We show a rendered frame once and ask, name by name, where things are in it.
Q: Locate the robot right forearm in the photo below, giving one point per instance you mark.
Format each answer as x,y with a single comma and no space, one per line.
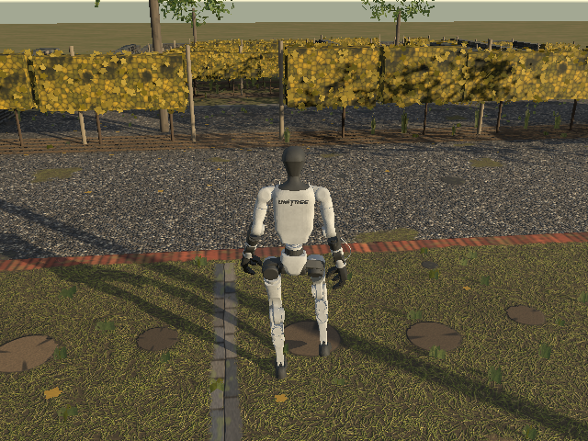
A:
336,249

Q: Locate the robot left hand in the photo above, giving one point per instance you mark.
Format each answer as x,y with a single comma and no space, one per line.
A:
252,261

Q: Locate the left robot upper arm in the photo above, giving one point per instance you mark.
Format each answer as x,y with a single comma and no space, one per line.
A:
265,194

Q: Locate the right robot foot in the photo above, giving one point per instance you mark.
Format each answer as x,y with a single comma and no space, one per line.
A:
324,350

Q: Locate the robot torso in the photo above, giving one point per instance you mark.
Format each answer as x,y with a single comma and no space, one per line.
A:
293,216

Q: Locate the right robot upper arm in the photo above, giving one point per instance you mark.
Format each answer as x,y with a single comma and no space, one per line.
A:
323,195

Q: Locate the robot left forearm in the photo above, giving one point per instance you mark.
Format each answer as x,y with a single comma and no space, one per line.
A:
251,243

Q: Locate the robot right hand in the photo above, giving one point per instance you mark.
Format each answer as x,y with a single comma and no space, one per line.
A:
342,275

